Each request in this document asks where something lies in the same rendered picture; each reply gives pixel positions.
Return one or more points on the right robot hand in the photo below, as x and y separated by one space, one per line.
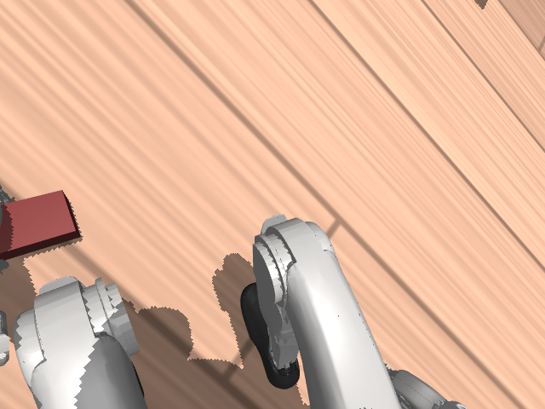
412 392

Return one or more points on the carton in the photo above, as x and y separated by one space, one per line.
33 224

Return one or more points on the right robot foot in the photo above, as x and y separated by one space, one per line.
257 329

